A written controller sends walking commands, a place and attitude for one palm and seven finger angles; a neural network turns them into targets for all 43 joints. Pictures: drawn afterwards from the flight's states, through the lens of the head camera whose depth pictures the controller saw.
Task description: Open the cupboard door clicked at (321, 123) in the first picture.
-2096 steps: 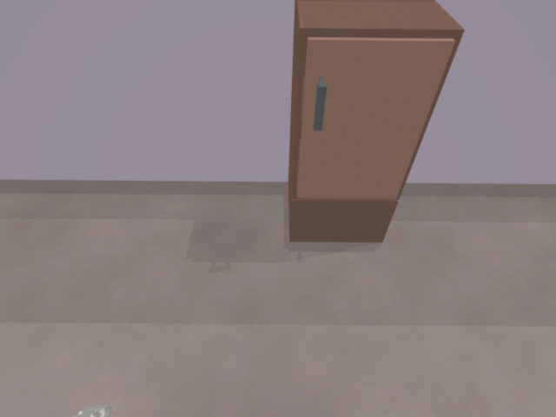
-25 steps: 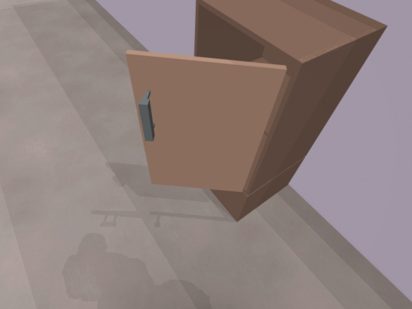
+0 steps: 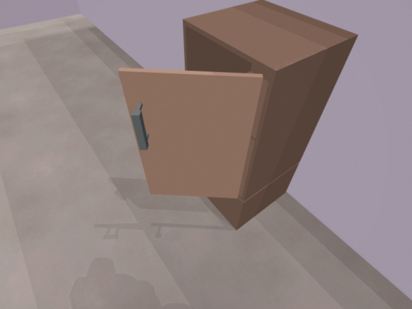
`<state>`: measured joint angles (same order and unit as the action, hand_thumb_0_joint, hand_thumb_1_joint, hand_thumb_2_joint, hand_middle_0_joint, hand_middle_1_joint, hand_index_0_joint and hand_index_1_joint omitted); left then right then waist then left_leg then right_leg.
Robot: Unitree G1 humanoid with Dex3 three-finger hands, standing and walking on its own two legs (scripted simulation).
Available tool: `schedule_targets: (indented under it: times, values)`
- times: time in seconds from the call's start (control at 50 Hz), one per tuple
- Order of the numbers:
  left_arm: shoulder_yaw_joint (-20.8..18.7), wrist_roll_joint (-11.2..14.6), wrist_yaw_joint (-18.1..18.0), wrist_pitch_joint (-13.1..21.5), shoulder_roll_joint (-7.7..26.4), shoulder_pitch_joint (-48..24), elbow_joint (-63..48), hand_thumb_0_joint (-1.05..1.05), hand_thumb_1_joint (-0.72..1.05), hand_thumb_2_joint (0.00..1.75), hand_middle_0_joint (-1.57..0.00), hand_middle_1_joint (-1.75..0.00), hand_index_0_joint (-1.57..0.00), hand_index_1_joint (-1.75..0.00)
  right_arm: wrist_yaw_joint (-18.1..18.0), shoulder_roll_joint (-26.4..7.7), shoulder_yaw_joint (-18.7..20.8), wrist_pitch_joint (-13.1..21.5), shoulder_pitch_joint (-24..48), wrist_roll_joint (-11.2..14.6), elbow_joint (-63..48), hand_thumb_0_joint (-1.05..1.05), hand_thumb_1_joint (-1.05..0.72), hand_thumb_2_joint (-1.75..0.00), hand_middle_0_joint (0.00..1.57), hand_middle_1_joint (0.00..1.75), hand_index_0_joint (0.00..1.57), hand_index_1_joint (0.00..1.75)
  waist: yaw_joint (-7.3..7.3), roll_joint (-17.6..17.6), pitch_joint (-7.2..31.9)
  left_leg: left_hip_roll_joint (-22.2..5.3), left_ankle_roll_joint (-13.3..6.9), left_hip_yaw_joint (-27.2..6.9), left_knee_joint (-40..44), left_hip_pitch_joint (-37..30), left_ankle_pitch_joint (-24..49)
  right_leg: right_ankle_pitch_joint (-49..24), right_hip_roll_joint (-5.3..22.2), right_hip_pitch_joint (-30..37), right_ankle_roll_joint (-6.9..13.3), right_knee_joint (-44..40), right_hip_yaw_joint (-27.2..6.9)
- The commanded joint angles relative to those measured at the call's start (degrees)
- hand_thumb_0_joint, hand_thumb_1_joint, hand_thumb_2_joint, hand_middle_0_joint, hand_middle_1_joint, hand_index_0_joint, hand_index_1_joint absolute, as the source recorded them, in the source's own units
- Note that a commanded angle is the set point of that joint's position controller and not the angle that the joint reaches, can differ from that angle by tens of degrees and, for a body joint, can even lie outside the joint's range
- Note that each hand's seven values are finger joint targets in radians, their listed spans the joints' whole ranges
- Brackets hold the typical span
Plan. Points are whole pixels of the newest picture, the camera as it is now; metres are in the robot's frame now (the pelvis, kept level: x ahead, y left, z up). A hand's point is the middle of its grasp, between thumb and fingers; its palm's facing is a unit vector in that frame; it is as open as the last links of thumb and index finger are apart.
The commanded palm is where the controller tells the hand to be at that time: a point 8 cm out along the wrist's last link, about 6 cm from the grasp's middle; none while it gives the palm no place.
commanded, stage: come to a stop and stand still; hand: left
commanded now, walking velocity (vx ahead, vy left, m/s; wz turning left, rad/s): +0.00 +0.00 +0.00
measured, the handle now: (141, 126) +0.62 +0.23 -0.04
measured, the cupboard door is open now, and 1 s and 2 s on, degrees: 50 50 50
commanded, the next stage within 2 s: look again from close up in 0.12 s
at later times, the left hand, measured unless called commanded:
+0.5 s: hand out of the picture +0.01 +0.19 -0.18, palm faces +0.01 -0.98 -0.21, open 7.4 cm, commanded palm none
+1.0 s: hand out of the picture +0.01 +0.20 -0.18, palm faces -0.01 -0.98 -0.18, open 7.4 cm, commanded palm none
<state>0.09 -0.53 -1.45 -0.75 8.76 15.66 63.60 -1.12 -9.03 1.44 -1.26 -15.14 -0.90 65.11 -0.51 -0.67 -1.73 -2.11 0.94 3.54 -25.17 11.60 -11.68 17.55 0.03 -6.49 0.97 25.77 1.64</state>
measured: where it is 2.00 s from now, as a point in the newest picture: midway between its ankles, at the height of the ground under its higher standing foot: outside the picture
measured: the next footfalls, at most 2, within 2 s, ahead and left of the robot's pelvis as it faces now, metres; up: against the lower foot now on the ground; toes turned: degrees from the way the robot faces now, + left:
right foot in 1.38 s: +0.13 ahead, -0.09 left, +0.00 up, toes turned -8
left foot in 1.72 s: +0.12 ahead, +0.14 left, +0.00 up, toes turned +3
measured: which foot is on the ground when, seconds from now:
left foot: down 0.00-1.00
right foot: down 0.00-1.00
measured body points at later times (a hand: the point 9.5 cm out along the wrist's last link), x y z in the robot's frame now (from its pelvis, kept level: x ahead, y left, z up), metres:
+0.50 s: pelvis +0.00 +0.02 -0.01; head +0.00 +0.01 +0.44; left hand +0.01 +0.24 -0.16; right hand +0.00 -0.20 -0.17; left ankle +0.02 +0.13 -0.74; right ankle -0.04 -0.11 -0.74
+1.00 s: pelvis +0.02 +0.02 -0.01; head +0.03 +0.03 +0.44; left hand +0.01 +0.25 -0.17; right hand +0.03 -0.21 -0.16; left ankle +0.02 +0.13 -0.74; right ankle -0.04 -0.10 -0.74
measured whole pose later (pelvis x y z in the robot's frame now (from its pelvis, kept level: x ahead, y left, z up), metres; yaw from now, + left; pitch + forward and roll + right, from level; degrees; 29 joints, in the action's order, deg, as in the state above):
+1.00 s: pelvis +0.02 +0.02 -0.01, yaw -1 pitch +0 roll +0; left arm 0.3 -1.6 -0.7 0.0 9.6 18.7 61.5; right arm -0.1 -9.8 0.4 0.2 -15.0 -1.3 61.9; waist 0.3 -0.7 -0.7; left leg -1.2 -1.0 4.9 -32.4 14.8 -17.3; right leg 21.8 1.2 -9.4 -0.3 31.4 -0.1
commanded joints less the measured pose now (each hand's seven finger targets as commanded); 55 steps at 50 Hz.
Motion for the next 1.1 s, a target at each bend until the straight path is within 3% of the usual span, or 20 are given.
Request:
schedule_targets:
  times: [0.0, 0.18, 0.2, 0.22, 0.24, 0.26, 0.3, 0.34, 0.36, 0.42, 0.46, 0.6, 0.72, 0.8, 0.84, 0.88, 0.92, 1.0, 1.04, 1.08]
  values:
    - [-1.2, 0.3, -0.5, 1.3, 5.3, 2.7, -1.8, 0.0, 0.9, 0.9, -0.2, -0.3, -0.2, -0.3, -0.7, -4.4, 0.2, 0.9, -2.9, 0.0, -0.8, 0.0, -0.9, -0.9, 0.2, 0.3, 0.2, 0.3, 0.13, 0.0, -4.6, -2.9, -1.1, -4.0, 3.9, -2.1, 2.1, -2.0, 6.4, -8.2, 1.6, -9.5, -7.0]
    - [-1.1, 0.4, -0.6, 1.4, 3.6, 4.7, -0.4, 0.0, 0.9, 0.9, -0.2, -0.3, -0.2, -0.3, -1.2, -3.4, -0.1, 1.4, -5.4, 0.1, 0.1, 0.0, -0.9, -0.9, 0.2, 0.3, 0.2, 0.3, 0.31, -0.3, -3.7, -3.4, -1.3, -4.3, 4.2, -1.9, 3.8, -4.9, 5.8, -6.1, 1.6, -8.6, -6.0]
    - [-0.7, -1.1, -2.8, 3.7, 5.2, 9.3, 0.5, 0.0, 0.9, 0.9, -0.2, -0.3, -0.2, -0.3, -0.3, -4.5, -0.5, 3.0, 2.2, 0.5, -4.4, 0.0, -0.9, -0.9, 0.2, 0.3, 0.2, 0.3, 3.03, 2.9, -4.9, -3.4, 0.1, -2.1, -9.5, 2.9, 7.3, -34.2, 9.7, -7.4, -0.1, -7.6, -10.1]
    - [-1.3, -0.6, -2.5, 4.1, 8.2, 6.3, -2.2, 0.0, 0.9, 0.9, -0.2, -0.3, -0.2, -0.3, 0.0, -1.2, -0.6, 2.4, -2.7, 0.5, -5.9, 0.0, -0.9, -0.9, 0.2, 0.3, 0.2, 0.3, -1.7, 2.8, -0.1, -1.7, -0.6, -2.7, -7.8, 2.9, -4.4, -28.9, 11.9, -4.8, 2.4, -5.9, -10.5]
    - [-1.2, -0.4, -2.2, 4.3, 7.4, 4.0, -3.2, 0.0, 0.9, 0.9, -0.2, -0.3, -0.2, -0.3, 0.1, -1.7, -0.5, 2.3, -5.4, 0.3, -5.3, 0.0, -0.9, -0.9, 0.2, 0.3, 0.2, 0.3, -2.29, 1.8, 2.5, -1.8, -0.9, -2.9, -6.4, 1.5, -3.5, -18.7, 9.9, -5.5, 3.5, -4.5, -8.8]
    - [-1.3, -0.5, -2.0, 4.3, 6.6, 3.4, -3.7, 0.0, 0.9, 0.9, -0.2, -0.3, -0.2, -0.3, 0.2, -2.1, -0.6, 2.5, -6.3, 0.1, -5.6, 0.0, -0.9, -0.9, 0.2, 0.3, 0.2, 0.3, -2.08, 2.9, 3.2, -2.2, -1.3, -3.1, -5.3, 0.4, 0.9, -17.2, 7.9, -5.6, 3.3, -2.7, -6.3]
    - [-1.1, -0.3, -1.7, 3.7, 4.7, 4.7, -3.6, 0.0, 0.9, 0.9, -0.2, -0.3, -0.2, -0.3, 0.0, -3.3, -0.6, 2.9, -6.5, 0.0, -6.0, 0.0, -0.9, -0.9, 0.2, 0.3, 0.2, 0.3, -1.19, 3.5, 1.7, -3.6, -2.3, -4.5, -4.1, 1.1, 6.7, -11.8, 5.2, -6.1, 2.6, -0.6, -4.7]
    - [-0.8, -0.3, -1.5, 2.9, 3.9, 5.6, -3.4, 0.0, 0.9, 0.9, -0.2, -0.3, -0.2, -0.3, -0.3, -3.9, -0.6, 2.9, -5.7, 0.1, -6.5, 0.0, -0.9, -0.9, 0.2, 0.3, 0.2, 0.3, -0.36, 1.4, -1.1, -4.1, -2.9, -5.5, -2.4, 3.2, 5.6, -7.0, 4.2, -7.0, 2.2, -0.6, -4.4]
    - [-0.7, -0.5, -1.5, 2.9, 3.8, 5.8, -3.3, 0.0, 0.9, 0.9, -0.2, -0.3, -0.2, -0.3, -0.3, -4.1, -0.6, 3.1, -5.5, -0.1, -6.7, 0.0, -0.9, -0.9, 0.2, 0.3, 0.2, 0.3, -0.09, 2.3, -1.9, -4.1, -3.0, -5.5, -1.9, 3.4, 6.4, -7.1, 4.1, -7.1, 2.1, -0.5, -4.4]
    - [-0.7, -0.4, -1.3, 2.4, 4.2, 5.3, -3.7, 0.0, 0.9, 0.9, -0.2, -0.3, -0.2, -0.3, -0.4, -4.8, -0.6, 2.9, -4.7, 0.1, -6.6, 0.0, -0.9, -0.9, 0.2, 0.3, 0.2, 0.3, 0.09, -0.8, -3.6, -3.9, -3.2, -6.0, -0.1, 3.7, 3.2, -3.8, 3.9, -8.5, 1.5, -0.7, -4.5]
    - [-0.7, -0.5, -1.3, 2.3, 4.6, 5.3, -4.2, 0.0, 0.9, 0.9, -0.2, -0.3, -0.2, -0.3, -0.3, -4.8, -0.6, 2.9, -4.2, 0.0, -6.4, 0.0, -0.9, -0.9, 0.2, 0.3, 0.2, 0.3, 0.33, -0.3, -4.6, -3.7, -3.3, -5.8, 0.8, 3.9, 2.8, -3.6, 4.1, -8.7, 1.3, -1.1, -4.4]
    - [-0.8, -0.4, -1.0, 2.0, 6.3, 4.9, -4.8, 0.0, 0.9, 0.9, -0.2, -0.3, -0.2, -0.3, -0.2, -6.4, -0.6, 3.0, -2.5, 0.0, -6.3, 0.0, -0.9, -0.9, 0.2, 0.3, 0.2, 0.3, 0.65, -0.2, -2.8, -3.8, -3.4, -5.5, 2.2, 2.1, 2.1, -4.3, 4.6, -8.1, 0.8, -1.4, -4.6]
    - [-0.9, -0.4, -0.8, 2.1, 7.5, 4.6, -4.8, 0.0, 0.9, 0.9, -0.2, -0.3, -0.2, -0.3, -0.3, -7.2, -0.5, 3.3, -1.4, 0.1, -5.8, 0.0, -0.9, -0.9, 0.2, 0.3, 0.2, 0.3, 0.7, 1.4, 0.3, -4.1, -3.4, -4.6, 1.4, -0.8, 7.3, -8.8, 4.9, -6.8, 0.6, -1.3, -5.1]
    - [-0.9, -0.4, -0.8, 2.0, 7.6, 4.5, -4.5, 0.0, 0.9, 0.9, -0.2, -0.3, -0.2, -0.3, -0.3, -7.3, -0.5, 3.2, -0.5, 0.2, -5.4, 0.0, -0.9, -0.9, 0.2, 0.3, 0.2, 0.3, 0.7, 0.8, -0.6, -4.1, -3.3, -4.4, 1.6, -0.7, 6.8, -9.1, 5.0, -7.1, 0.6, -1.8, -5.2]
    - [-1.0, -0.6, -0.5, 1.9, 7.3, 5.3, -4.0, 0.0, 0.9, 0.9, -0.2, -0.3, -0.2, -0.3, 0.0, -7.2, -0.6, 2.9, -1.2, 0.0, -5.0, 0.0, -0.9, -0.9, 0.2, 0.3, 0.2, 0.3, 0.81, 0.9, -0.5, -3.8, -3.5, -4.2, 1.5, -0.2, -1.2, -1.2, 4.7, -7.1, 1.1, -1.3, -5.0]
    - [-1.2, -0.9, -0.2, 1.6, 7.2, 5.7, -4.0, 0.0, 0.9, 0.9, -0.2, -0.3, -0.2, -0.3, 0.3, -7.5, -0.3, 2.5, -0.5, -0.2, -5.4, 0.0, -0.9, -0.9, 0.2, 0.3, 0.2, 0.3, 0.94, 0.8, -4.3, -3.3, -3.8, -4.5, 1.9, 3.1, -11.7, 8.1, 4.4, -9.6, 1.9, -2.5, -6.0]
    - [-1.5, -1.0, 0.1, 1.6, 7.6, 6.0, -4.3, 0.0, 0.9, 0.9, -0.2, -0.3, -0.2, -0.3, 0.6, -7.2, 0.0, 2.3, -0.5, -0.3, -6.0, 0.0, -0.9, -0.9, 0.2, 0.3, 0.2, 0.3, 0.87, 0.5, -6.4, -2.7, -3.8, -4.6, 1.5, 5.3, -16.3, 12.7, 4.7, -11.2, 2.7, -3.1, -7.1]
    - [-2.2, -0.9, 0.4, 2.2, 8.2, 7.7, -3.9, 0.0, 0.9, 0.9, -0.2, -0.3, -0.2, -0.3, 0.8, -6.0, -0.1, 3.0, -0.8, -0.2, -6.7, 0.0, -0.9, -0.9, 0.2, 0.3, 0.2, 0.3, 1.23, -3.5, -6.1, -0.6, -3.6, -1.4, -4.6, 7.3, -11.0, 9.3, 6.9, -8.8, 4.3, -4.0, -10.1]
    - [-2.6, -0.8, 0.3, 2.5, 8.7, 9.0, -3.3, 0.0, 0.9, 0.9, -0.2, -0.3, -0.2, -0.3, 0.6, -5.5, -0.4, 3.6, -1.0, -0.2, -6.9, 0.0, -0.9, -0.9, 0.2, 0.3, 0.2, 0.3, 1.24, -5.6, -4.3, 0.3, -3.4, 0.6, -8.1, 7.8, -5.5, 0.5, 8.4, -5.4, 5.0, -2.9, -10.7]
    - [-3.0, -0.9, 0.2, 2.6, 8.7, 10.0, -2.9, 0.0, 0.9, 0.9, -0.2, -0.3, -0.2, -0.3, 0.5, -5.3, -0.5, 4.2, -1.5, -0.1, -6.6, 0.0, -0.9, -0.9, 0.2, 0.3, 0.2, 0.3, 1.12, -4.2, -3.2, 0.2, -3.8, 1.3, -8.6, 6.3, -1.1, -7.1, 8.2, -4.0, 5.0, 0.0, -9.1]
